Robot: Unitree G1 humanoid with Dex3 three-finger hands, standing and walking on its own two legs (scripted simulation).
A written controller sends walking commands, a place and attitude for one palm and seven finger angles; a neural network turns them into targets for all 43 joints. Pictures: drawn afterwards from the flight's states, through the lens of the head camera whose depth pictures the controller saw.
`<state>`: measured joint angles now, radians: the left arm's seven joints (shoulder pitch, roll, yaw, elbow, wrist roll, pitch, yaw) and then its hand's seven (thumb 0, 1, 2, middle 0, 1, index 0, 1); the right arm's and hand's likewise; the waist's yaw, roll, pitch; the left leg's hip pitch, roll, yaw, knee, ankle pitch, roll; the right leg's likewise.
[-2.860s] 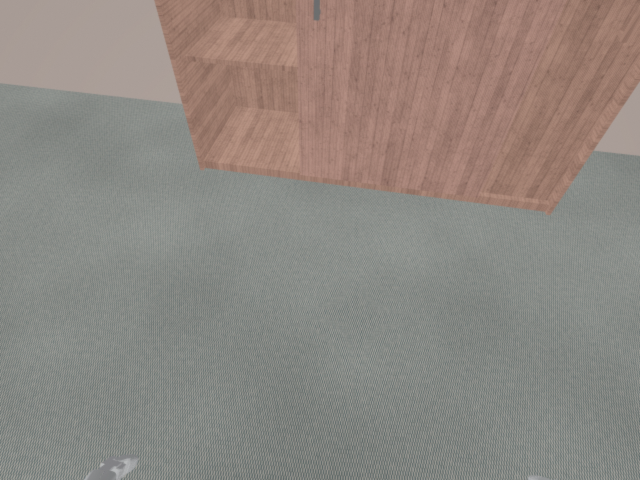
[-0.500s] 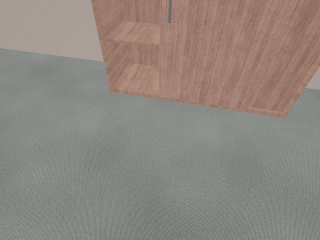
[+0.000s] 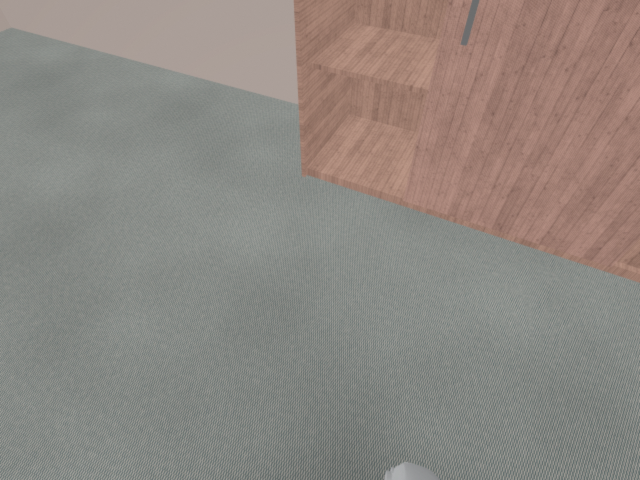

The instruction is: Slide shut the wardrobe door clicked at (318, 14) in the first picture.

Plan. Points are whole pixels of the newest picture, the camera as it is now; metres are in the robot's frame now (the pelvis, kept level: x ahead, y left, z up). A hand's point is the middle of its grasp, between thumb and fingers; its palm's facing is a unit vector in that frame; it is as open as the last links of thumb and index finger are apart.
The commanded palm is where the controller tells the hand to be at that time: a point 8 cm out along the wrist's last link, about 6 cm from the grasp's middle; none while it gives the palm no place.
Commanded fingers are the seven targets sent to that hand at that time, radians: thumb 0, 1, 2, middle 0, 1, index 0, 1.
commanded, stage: walk to a spot facing it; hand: right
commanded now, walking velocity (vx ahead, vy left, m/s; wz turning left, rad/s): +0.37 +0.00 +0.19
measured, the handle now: out of the picture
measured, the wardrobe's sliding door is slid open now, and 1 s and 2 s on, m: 0.49 0.49 0.49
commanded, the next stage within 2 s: turn to face it in 1.04 s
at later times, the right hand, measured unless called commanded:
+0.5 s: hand (488, 398) +0.29 -0.25 -0.17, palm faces -0.09 +0.98 -0.15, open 7.4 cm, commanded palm none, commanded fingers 0.00 -0.90 -0.90 0.20 0.30 0.20 0.30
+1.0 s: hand (408, 261) +0.55 -0.14 -0.16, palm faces -0.25 +0.94 -0.23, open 7.2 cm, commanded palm none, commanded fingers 0.00 -0.90 -0.90 0.20 0.30 0.20 0.30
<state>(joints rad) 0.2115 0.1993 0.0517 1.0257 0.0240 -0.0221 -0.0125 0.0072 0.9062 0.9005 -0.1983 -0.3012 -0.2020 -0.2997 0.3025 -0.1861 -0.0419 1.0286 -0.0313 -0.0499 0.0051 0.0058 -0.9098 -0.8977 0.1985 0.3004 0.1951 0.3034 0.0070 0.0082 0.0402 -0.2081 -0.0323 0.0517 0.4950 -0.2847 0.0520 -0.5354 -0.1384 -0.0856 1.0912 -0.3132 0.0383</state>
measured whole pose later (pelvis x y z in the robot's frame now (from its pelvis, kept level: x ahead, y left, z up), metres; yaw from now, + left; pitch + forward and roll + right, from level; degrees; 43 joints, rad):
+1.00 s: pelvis +0.46 +0.03 +0.00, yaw +17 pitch +0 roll +0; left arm 0.25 0.17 0.06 1.05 0.03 -0.02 0.01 0.02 0.94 0.90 -0.20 -0.30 -0.20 -0.30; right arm 0.27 -0.17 -0.06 1.07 -0.02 -0.08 -0.01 0.00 -0.94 -0.90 0.20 0.30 0.20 0.30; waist 0.03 -0.03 0.02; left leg -0.16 -0.06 0.12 0.43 -0.27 0.10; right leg -0.57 -0.18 -0.06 1.11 -0.25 0.04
